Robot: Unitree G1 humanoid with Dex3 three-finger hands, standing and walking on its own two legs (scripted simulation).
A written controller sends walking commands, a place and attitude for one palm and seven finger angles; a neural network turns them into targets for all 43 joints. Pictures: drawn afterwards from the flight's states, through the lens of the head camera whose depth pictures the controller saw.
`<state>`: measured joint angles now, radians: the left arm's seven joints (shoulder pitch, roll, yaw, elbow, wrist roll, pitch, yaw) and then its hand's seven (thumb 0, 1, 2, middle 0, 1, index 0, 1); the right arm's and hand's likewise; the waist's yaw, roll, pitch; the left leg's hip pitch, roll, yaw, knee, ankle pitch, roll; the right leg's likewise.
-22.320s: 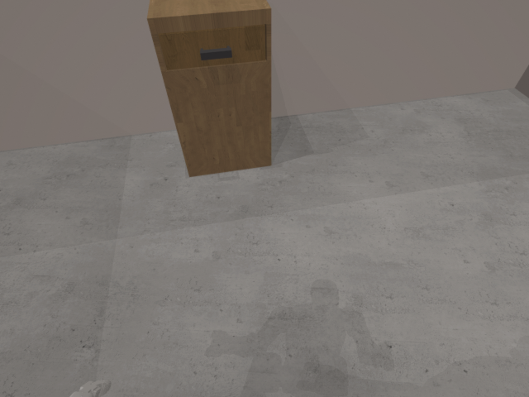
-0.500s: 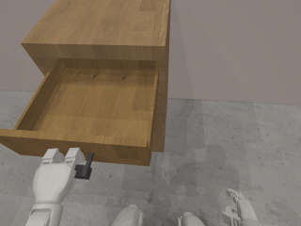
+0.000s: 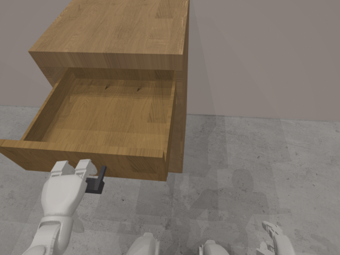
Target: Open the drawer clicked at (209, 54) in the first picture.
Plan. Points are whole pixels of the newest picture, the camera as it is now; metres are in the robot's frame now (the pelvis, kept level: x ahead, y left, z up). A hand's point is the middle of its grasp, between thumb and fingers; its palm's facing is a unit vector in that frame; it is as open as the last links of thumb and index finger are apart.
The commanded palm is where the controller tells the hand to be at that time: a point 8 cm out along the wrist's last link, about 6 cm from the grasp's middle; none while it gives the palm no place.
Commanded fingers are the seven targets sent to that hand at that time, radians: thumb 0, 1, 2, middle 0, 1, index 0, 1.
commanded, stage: lift the hand off the handle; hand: left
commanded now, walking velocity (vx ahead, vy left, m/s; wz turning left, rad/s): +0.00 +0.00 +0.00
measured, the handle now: (80, 175) +0.29 +0.26 -0.01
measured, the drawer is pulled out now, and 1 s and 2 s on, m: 0.29 0.28 0.28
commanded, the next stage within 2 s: none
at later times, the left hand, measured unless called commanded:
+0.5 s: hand (74, 186) +0.27 +0.26 +0.00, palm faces +0.01 -0.08 -1.00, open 13.5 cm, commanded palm +0.25 +0.25 +0.06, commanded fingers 0.00 -0.50 0.30 -0.30 -1.20 -0.30 -1.20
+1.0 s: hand (67, 180) +0.26 +0.26 +0.04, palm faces +0.01 -0.09 -1.00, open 13.6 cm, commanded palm +0.25 +0.25 +0.10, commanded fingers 0.00 -0.50 0.30 -0.30 -1.20 -0.30 -1.20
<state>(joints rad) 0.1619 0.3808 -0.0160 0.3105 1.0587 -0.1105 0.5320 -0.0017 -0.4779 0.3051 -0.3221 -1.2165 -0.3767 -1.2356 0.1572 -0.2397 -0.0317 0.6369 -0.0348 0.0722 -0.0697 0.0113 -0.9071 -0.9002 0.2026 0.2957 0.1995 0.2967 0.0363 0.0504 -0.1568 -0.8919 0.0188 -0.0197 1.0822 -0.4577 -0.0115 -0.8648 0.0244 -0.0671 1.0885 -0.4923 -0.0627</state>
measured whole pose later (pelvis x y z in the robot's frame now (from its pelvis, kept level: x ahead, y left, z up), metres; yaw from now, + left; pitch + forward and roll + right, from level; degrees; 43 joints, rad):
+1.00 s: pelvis +0.05 +0.02 +0.03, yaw -1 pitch +11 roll +0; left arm 0.35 0.36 -0.06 0.00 1.04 -0.01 0.42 0.00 -0.49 0.30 -0.32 -1.20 -0.36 -1.22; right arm 0.12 -0.22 -0.01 0.56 -0.04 0.11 -0.01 0.01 -0.91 -0.90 0.20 0.30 0.20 0.30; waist 0.06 0.06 -0.13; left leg -0.64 0.01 0.01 0.90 -0.46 0.01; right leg -0.61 0.02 -0.03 0.89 -0.47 -0.03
